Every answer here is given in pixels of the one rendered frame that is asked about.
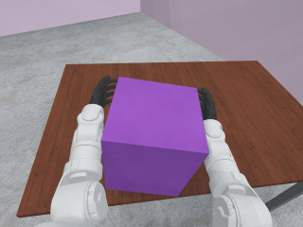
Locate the carton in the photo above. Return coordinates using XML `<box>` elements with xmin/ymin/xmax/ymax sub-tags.
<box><xmin>100</xmin><ymin>77</ymin><xmax>209</xmax><ymax>197</ymax></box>

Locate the table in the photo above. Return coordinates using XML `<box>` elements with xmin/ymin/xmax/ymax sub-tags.
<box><xmin>16</xmin><ymin>61</ymin><xmax>303</xmax><ymax>218</ymax></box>

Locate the robot right forearm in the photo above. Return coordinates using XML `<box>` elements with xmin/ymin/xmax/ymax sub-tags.
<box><xmin>204</xmin><ymin>119</ymin><xmax>273</xmax><ymax>227</ymax></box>

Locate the left robot upper arm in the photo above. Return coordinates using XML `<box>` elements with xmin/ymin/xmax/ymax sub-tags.
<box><xmin>34</xmin><ymin>180</ymin><xmax>108</xmax><ymax>227</ymax></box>

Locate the robot right hand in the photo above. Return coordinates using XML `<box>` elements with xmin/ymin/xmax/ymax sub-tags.
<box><xmin>197</xmin><ymin>87</ymin><xmax>217</xmax><ymax>121</ymax></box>

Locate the robot left forearm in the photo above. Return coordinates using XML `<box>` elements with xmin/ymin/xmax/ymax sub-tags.
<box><xmin>50</xmin><ymin>104</ymin><xmax>104</xmax><ymax>220</ymax></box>

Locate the robot left hand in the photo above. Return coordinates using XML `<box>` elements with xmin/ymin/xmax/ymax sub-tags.
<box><xmin>89</xmin><ymin>75</ymin><xmax>118</xmax><ymax>108</ymax></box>

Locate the right robot upper arm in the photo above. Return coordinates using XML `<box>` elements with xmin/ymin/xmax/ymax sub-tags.
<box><xmin>212</xmin><ymin>193</ymin><xmax>273</xmax><ymax>227</ymax></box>

